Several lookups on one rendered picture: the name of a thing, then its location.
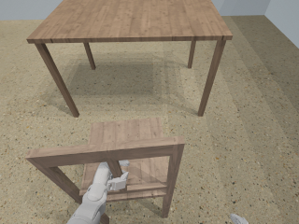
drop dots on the chair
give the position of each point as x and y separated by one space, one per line
139 141

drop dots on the left robot forearm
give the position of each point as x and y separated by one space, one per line
93 206

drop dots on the left robot hand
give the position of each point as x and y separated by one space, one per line
104 176

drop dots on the table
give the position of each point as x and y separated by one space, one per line
107 21

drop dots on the right robot hand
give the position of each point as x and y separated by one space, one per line
237 219

